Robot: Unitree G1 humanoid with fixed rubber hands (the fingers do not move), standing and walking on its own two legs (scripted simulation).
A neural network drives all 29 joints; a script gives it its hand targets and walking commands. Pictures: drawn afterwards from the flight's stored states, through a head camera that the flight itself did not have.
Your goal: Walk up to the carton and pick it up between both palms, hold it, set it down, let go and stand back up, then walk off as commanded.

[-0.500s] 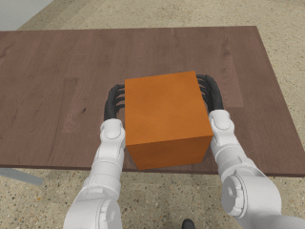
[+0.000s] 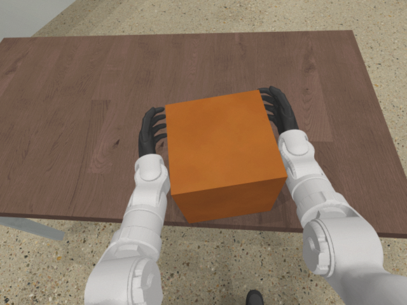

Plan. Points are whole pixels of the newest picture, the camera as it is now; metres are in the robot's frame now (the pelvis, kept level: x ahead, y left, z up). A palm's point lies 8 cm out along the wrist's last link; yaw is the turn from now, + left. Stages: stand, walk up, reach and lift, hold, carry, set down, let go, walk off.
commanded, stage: set down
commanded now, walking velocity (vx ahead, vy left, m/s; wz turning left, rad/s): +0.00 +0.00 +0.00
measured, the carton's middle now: (221, 161) +0.40 +0.03 +0.00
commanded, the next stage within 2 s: none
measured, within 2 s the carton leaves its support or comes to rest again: neither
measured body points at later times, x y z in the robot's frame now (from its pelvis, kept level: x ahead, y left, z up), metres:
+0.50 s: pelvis -0.03 -0.01 +0.00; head +0.04 -0.04 +0.44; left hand +0.36 +0.17 +0.07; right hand +0.44 -0.14 +0.05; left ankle -0.06 +0.13 -0.74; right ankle +0.04 -0.13 -0.74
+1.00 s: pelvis -0.05 -0.03 +0.00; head -0.02 -0.05 +0.45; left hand +0.31 +0.17 +0.07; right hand +0.38 -0.18 +0.04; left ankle -0.06 +0.13 -0.74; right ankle +0.04 -0.13 -0.74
